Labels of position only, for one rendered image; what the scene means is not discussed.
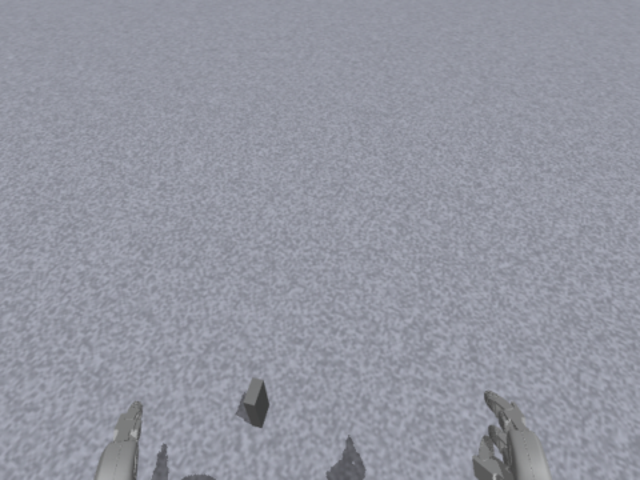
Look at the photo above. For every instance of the carton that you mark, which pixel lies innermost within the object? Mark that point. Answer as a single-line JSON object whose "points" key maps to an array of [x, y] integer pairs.
{"points": [[256, 402]]}

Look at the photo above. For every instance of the left robot hand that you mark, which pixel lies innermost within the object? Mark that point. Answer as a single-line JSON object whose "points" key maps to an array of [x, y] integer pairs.
{"points": [[119, 459]]}

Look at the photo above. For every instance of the right robot hand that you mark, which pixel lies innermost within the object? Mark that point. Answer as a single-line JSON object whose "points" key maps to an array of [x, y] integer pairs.
{"points": [[523, 454]]}

